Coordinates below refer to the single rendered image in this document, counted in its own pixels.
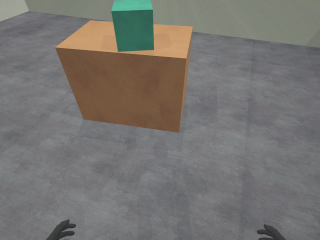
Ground carton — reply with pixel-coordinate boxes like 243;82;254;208
111;0;154;52

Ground robot left hand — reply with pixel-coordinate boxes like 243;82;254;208
46;219;76;240

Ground pedestal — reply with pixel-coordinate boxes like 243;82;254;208
55;20;193;133

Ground robot right hand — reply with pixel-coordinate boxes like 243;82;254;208
257;224;286;240

